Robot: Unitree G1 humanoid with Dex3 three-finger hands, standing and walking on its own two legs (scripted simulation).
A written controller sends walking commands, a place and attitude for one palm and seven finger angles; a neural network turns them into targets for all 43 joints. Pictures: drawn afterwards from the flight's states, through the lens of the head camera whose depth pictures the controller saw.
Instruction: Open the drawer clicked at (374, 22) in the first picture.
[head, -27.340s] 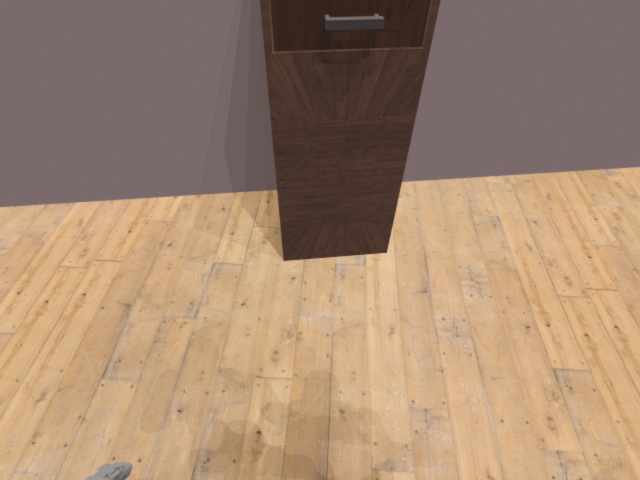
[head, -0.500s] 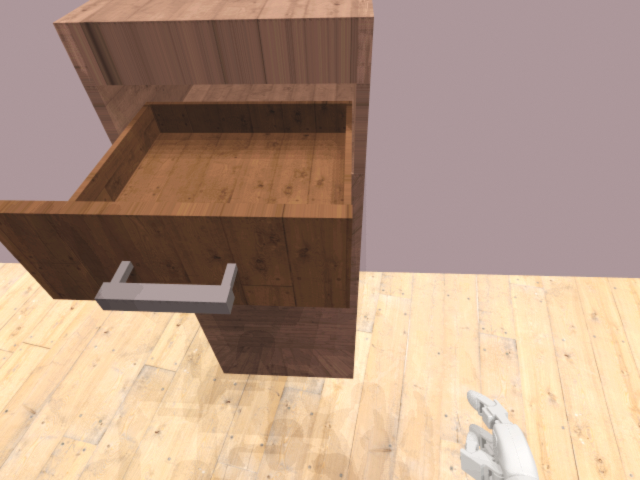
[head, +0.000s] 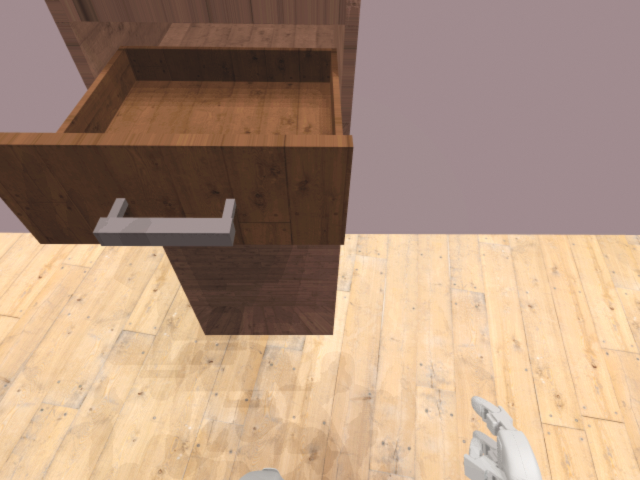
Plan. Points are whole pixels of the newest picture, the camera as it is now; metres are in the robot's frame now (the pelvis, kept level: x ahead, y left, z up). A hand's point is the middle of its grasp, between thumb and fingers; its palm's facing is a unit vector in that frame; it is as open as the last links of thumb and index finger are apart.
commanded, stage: step back with the hand held close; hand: left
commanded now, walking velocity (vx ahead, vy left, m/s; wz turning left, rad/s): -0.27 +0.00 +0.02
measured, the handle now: (171, 218) +0.35 +0.19 +0.16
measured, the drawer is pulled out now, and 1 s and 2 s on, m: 0.29 0.29 0.29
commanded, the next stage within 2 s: stop stepping back and stand still in 0.34 s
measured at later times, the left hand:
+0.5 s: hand out of the picture +0.06 +0.19 +0.34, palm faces +0.57 -0.73 -0.38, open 7.4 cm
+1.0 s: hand out of the picture -0.05 +0.19 +0.31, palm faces +0.57 -0.76 -0.31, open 7.4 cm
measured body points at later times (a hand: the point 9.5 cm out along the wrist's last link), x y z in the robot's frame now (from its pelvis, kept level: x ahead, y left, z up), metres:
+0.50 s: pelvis -0.16 -0.02 +0.00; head -0.11 -0.02 +0.45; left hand +0.03 +0.23 +0.36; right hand +0.03 -0.23 -0.09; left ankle -0.07 +0.12 -0.70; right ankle -0.18 -0.11 -0.72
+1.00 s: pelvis -0.23 -0.03 +0.00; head -0.25 -0.02 +0.45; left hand -0.09 +0.23 +0.33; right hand -0.08 -0.26 -0.09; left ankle -0.22 +0.10 -0.71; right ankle -0.18 -0.11 -0.72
